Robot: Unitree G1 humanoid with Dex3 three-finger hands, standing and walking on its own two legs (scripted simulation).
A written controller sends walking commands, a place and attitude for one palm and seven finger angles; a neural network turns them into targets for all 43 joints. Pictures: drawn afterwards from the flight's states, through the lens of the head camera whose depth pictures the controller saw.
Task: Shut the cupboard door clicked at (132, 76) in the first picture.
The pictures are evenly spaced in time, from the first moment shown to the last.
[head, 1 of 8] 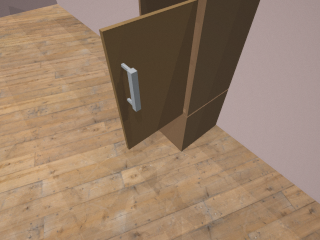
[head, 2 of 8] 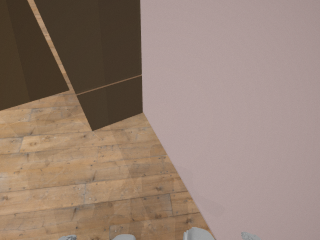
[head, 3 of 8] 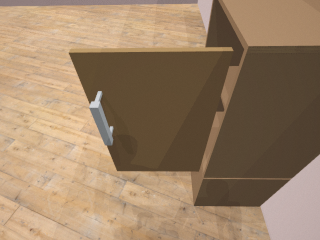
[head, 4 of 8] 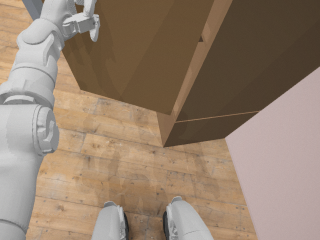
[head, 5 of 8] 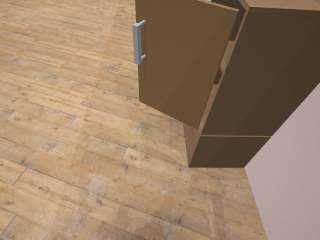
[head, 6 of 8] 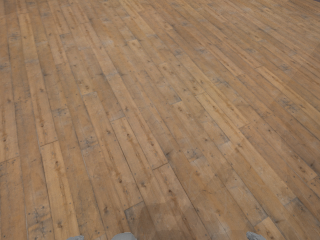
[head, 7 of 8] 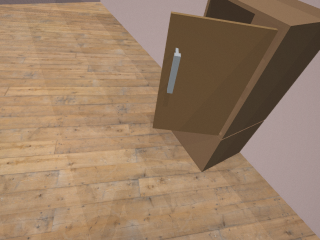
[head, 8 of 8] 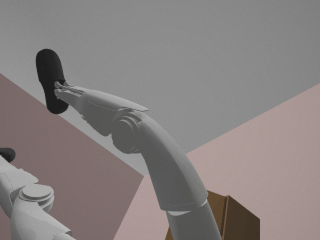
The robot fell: yes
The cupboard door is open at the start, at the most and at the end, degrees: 90 90 58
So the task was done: no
